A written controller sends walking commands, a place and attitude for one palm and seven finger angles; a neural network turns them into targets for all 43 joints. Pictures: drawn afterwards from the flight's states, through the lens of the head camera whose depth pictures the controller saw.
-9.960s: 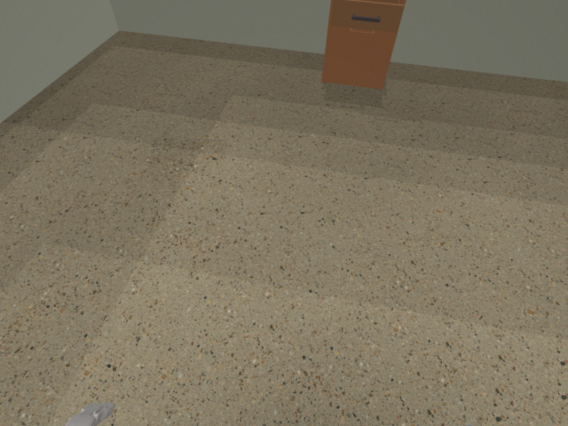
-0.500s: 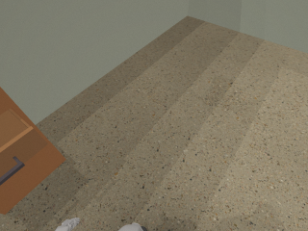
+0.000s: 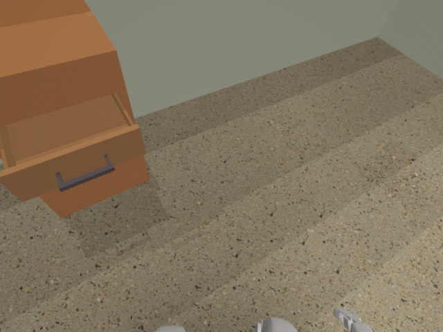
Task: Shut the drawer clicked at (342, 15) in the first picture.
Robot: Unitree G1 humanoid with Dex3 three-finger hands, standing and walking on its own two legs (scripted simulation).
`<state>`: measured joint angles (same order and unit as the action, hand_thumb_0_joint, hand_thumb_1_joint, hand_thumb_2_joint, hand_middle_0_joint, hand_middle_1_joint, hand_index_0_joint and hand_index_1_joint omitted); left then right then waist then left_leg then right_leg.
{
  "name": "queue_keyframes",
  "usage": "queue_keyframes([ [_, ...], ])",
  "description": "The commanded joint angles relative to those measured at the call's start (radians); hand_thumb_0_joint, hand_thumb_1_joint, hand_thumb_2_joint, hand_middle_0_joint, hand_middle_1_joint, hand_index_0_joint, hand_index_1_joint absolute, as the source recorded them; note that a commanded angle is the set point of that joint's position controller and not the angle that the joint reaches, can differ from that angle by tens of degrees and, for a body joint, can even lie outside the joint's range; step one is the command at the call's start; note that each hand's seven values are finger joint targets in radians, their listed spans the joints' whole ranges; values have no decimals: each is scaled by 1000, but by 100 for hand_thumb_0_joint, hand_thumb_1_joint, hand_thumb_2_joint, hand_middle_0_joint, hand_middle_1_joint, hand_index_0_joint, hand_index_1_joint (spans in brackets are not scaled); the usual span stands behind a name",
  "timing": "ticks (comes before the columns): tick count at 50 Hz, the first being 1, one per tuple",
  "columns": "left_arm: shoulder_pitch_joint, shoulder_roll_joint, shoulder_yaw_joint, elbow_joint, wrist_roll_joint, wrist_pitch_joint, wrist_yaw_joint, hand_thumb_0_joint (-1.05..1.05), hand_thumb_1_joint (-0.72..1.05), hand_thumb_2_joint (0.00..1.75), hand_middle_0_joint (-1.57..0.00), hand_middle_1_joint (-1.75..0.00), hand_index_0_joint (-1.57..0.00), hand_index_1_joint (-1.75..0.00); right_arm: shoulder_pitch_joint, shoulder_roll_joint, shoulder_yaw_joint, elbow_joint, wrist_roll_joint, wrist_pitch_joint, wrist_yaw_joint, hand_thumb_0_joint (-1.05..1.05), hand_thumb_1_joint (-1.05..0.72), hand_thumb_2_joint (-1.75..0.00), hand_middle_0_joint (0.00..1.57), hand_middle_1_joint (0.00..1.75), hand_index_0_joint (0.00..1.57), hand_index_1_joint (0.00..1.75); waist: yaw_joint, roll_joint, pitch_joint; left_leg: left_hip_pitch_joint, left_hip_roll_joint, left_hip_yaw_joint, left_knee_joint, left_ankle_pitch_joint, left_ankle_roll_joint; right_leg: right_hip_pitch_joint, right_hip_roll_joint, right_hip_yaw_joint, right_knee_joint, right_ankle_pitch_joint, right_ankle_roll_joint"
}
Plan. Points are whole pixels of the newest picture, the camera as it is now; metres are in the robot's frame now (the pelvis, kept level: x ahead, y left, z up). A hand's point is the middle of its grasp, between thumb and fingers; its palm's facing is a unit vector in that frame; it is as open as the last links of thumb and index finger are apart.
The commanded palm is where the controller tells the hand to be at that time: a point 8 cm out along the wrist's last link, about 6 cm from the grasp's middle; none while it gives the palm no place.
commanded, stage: turn to face it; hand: left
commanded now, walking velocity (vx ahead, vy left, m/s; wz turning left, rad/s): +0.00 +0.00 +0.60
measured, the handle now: (85, 172) +0.52 +0.43 -0.24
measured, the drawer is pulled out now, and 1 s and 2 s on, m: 0.18 0.18 0.18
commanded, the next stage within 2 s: take the last steps up to it in 0.86 s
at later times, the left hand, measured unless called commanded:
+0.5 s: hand out of the picture +0.08 +0.19 -0.13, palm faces +0.26 -0.92 -0.28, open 7.4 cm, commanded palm none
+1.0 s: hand out of the picture -0.11 +0.23 -0.17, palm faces +0.53 -0.82 -0.23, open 7.4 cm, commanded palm none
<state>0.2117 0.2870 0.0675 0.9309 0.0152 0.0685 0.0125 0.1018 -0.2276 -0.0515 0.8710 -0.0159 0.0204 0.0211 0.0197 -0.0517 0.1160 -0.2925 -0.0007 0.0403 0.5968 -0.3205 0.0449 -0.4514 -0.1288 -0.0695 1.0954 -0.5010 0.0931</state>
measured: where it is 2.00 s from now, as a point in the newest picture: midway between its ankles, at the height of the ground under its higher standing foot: outside the picture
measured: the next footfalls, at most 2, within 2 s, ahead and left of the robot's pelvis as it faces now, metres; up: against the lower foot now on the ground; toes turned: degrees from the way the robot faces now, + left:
right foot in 0.38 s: +0.07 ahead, -0.14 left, +0.00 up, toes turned +12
left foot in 0.78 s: -0.03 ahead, +0.11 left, +0.00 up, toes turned +30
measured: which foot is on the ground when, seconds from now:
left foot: down 0.00-0.38, up 0.40-0.76, down 0.78-1.00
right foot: up 0.00-0.36, down 0.38-0.78, up 0.80-1.00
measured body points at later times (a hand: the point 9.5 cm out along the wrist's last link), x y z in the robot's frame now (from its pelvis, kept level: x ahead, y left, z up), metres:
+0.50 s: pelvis +0.00 -0.03 +0.00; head +0.04 -0.05 +0.45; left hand +0.06 +0.23 -0.11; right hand +0.12 -0.28 -0.15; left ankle -0.05 +0.08 -0.66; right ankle +0.03 -0.15 -0.73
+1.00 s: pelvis -0.03 +0.02 +0.01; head -0.02 +0.07 +0.46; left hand -0.14 +0.27 -0.15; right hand +0.19 -0.13 -0.11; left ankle -0.07 +0.09 -0.73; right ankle +0.03 -0.13 -0.65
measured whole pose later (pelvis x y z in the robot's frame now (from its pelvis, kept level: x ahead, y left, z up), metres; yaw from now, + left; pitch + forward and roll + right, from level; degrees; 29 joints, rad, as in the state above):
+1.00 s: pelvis -0.03 +0.02 +0.01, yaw +30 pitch -1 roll -2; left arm 0.24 0.28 0.05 0.98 0.01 0.06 0.01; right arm 0.12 -0.19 -0.02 0.92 -0.01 0.01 0.00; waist 0.04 -0.04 0.09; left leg -0.19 -0.02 0.03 0.46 -0.25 0.07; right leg -0.44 -0.10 -0.04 1.07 -0.41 0.08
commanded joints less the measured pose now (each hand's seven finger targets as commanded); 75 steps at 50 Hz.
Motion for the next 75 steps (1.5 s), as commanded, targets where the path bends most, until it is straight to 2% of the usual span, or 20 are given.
queue_keyframes([
  [1,-34,68,21,-108,-1,-37,0,0,90,90,-20,-30,-20,-30,53,-215,-54,-43,-2,-13,-26,0,-90,-90,20,30,20,30,-35,187,-177,200,229,-237,-223,605,106,-100,16,63,30,93,16],
  [9,-123,57,14,-149,-5,-40,10,0,90,90,-20,-30,-20,-30,123,-217,-66,-26,-8,-3,-24,0,-90,-90,20,30,20,30,-66,180,-168,211,221,-385,-224,535,143,-66,62,85,-158,67,15],
  [16,-31,62,11,-147,-16,-61,22,0,90,90,-20,-30,-20,-30,87,-205,-72,-35,-2,8,-23,0,-90,-90,20,30,20,30,-13,194,-204,59,150,-452,-116,563,90,256,118,67,-575,222,-17],
  [17,1,91,16,-142,-12,-72,25,0,90,90,-20,-30,-20,-30,88,-181,-68,-40,5,6,-19,0,-90,-90,20,30,20,30,5,127,-208,-39,110,-430,-56,445,46,390,70,106,-726,319,-27],
  [19,33,217,33,-149,7,-78,30,0,90,90,-20,-30,-20,-30,116,-113,-59,-72,7,6,-13,0,-90,-90,20,30,20,30,9,-210,-217,-300,-95,-126,344,-285,-91,475,-377,440,-799,574,-219],
  [24,-91,87,6,-168,2,-80,28,0,90,90,-20,-30,-20,-30,114,-115,-55,-10,-5,40,8,0,-90,-90,20,30,20,30,-49,-113,-88,-273,14,-81,634,-89,-113,289,-187,114,-755,607,-208],
  [33,67,159,27,-90,17,-67,22,0,90,90,-20,-30,-20,-30,-11,-76,-21,-29,8,28,5,0,-90,-90,20,30,20,30,29,-180,-137,-112,-1,36,205,-163,-102,382,-208,36,-674,795,-222],
  [36,46,166,30,-75,10,-62,21,0,90,90,-20,-30,-20,-30,68,-89,-18,-6,7,14,-2,0,-90,-90,20,30,20,30,-18,-166,-179,41,-13,64,-56,11,-85,364,-182,-23,-570,777,-158],
  [37,38,150,27,-72,1,-57,18,0,90,90,-20,-30,-20,-30,112,-122,-26,7,5,5,-1,0,-90,-90,20,30,20,30,-47,-90,-208,180,23,35,-197,169,-69,292,-160,-56,-455,699,-110],
  [39,41,39,-8,-123,-5,-48,12,0,90,90,-20,-30,-20,-30,191,-300,-60,11,1,-2,-11,0,-90,-90,20,30,20,30,-84,350,-256,380,435,-390,-213,864,159,-87,6,-48,-107,-179,-10],
  [41,-41,51,-1,-95,-6,-31,21,0,90,90,-20,-30,-20,-30,155,-256,-50,25,-5,-2,-35,0,-90,-90,20,30,20,30,-83,301,-184,239,359,-323,-223,713,175,-81,7,55,16,-110,-24],
  [46,33,57,-1,-19,-4,-30,6,0,90,90,-20,-30,-20,-30,69,-174,-19,12,4,-15,-41,0,-90,-90,20,30,20,30,-27,191,-153,230,237,-175,-248,702,114,-43,21,49,17,93,-8],
  [49,37,44,-7,-7,-2,-29,7,0,90,90,-20,-30,-20,-30,103,-156,-15,28,4,-21,-43,0,-90,-90,20,30,20,30,-28,174,-155,248,238,-198,-277,634,120,-34,28,57,-25,120,-1],
  [54,-3,21,-21,6,11,-45,-6,0,90,90,-20,-30,-20,-30,189,-133,-17,70,-4,-37,-44,0,-90,-90,20,30,20,30,-57,154,-89,234,262,-319,-400,91,146,-78,34,62,-118,120,-21],
  [62,-88,-7,-20,-5,8,-67,-27,0,90,90,-20,-30,-20,-30,275,-129,-26,129,-14,-50,-49,0,-90,-90,20,30,20,30,-80,168,-15,185,281,-381,-455,-129,153,-50,42,52,-311,91,-61],
  [68,56,-38,-9,60,4,-86,-30,0,90,90,-20,-30,-20,-30,253,-112,-19,165,-12,-46,-46,0,-90,-90,20,30,20,30,-3,141,-48,-2,199,-264,-322,-137,84,315,108,-18,-631,231,-80],
  [69,114,-13,-4,85,6,-94,-24,0,90,90,-20,-30,-20,-30,257,-80,-14,171,-7,-49,-44,0,-90,-90,20,30,20,30,21,80,-51,-95,150,-217,-216,-146,52,445,76,27,-711,228,-92],
  [71,265,114,24,119,9,-101,-7,0,90,90,-20,-30,-20,-30,209,-7,6,116,0,-56,-37,0,-90,-90,20,30,20,30,92,-237,-47,-397,-8,2,217,-284,-16,577,-265,498,-951,-135,-243],
  [72,281,110,23,125,-4,-105,0,0,90,90,-20,-30,-20,-30,171,-62,-8,106,-6,-46,-31,0,-90,-90,20,30,20,30,93,-218,-34,-399,33,-48,368,-246,-4,472,-288,563,-1018,-256,-280],
  [75,129,2,-2,100,-1,-117,5,0,90,90,-20,-30,-20,-30,203,-28,-21,148,-12,-36,-16,0,-90,-90,20,30,20,30,-11,-7,34,-361,96,-48,487,-35,-23,324,-190,326,-1000,-41,-258],
])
